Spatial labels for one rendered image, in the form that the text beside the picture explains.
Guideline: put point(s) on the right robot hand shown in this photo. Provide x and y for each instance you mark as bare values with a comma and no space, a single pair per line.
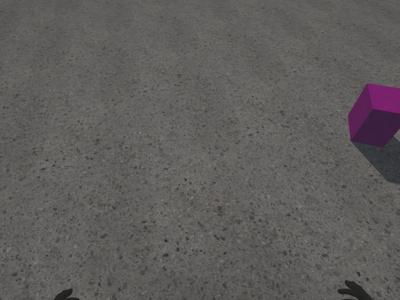
355,290

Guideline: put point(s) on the carton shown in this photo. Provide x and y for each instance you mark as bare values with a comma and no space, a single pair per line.
375,117

